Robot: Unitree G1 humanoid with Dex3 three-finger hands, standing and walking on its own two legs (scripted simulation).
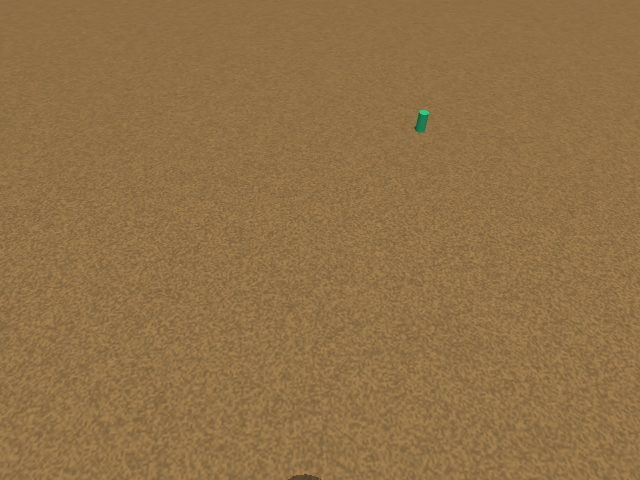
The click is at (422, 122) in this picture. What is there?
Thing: squat round
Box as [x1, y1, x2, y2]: [415, 110, 428, 132]
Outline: 425,110 419,111 415,128 419,132 422,132 425,127 428,112
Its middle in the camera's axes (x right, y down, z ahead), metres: +0.58 -0.68 +2.22
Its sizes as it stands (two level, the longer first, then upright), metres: 0.054 0.054 0.112
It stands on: the floor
